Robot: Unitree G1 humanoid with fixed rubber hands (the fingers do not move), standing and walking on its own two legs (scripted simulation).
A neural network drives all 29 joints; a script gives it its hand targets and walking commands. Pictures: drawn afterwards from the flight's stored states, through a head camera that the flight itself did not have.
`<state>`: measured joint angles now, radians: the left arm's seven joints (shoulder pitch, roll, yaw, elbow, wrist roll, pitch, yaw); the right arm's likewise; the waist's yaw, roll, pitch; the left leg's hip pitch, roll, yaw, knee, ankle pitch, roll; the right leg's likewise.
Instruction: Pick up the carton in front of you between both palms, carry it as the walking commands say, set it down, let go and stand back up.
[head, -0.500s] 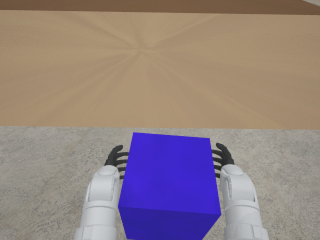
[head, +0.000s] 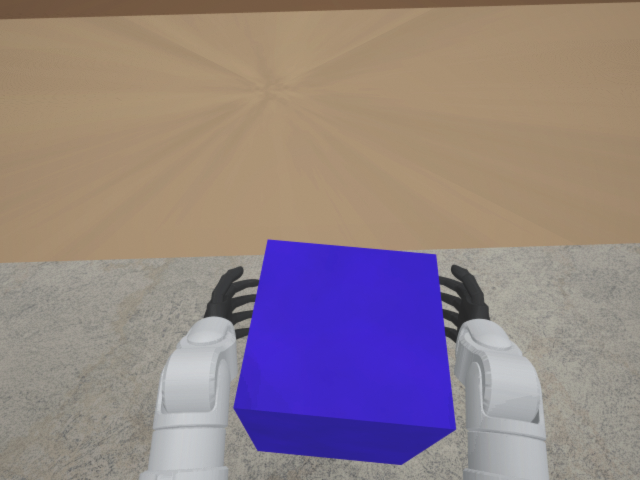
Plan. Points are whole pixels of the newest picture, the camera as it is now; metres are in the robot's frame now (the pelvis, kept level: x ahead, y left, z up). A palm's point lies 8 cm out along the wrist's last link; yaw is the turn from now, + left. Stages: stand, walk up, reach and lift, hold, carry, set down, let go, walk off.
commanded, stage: carry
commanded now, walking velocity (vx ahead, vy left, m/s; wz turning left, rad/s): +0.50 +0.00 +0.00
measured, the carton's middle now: (339, 360) +0.29 -0.01 +0.00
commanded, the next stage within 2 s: none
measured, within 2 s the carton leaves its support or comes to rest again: neither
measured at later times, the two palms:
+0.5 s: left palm (241, 222) +0.49 +0.15 +0.08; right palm (435, 231) +0.47 -0.15 +0.08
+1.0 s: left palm (278, 125) +0.80 +0.12 +0.09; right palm (417, 124) +0.81 -0.18 +0.09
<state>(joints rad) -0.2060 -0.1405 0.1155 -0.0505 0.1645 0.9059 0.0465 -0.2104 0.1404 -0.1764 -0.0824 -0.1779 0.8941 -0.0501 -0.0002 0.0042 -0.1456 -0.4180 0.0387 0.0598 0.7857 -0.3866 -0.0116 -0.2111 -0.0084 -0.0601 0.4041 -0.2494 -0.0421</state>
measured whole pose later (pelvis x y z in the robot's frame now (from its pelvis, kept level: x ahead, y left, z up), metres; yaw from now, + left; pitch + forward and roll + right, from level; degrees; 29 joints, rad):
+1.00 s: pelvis +0.58 -0.03 +0.00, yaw +0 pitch +4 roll +1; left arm 0.08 -0.13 0.02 -0.53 0.01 1.13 0.15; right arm 0.09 0.14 -0.05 -0.54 -0.04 1.10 -0.14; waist 0.02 0.01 -0.14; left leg -0.58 0.11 0.17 0.59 -0.08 0.01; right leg -0.01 -0.05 -0.26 0.25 -0.31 0.00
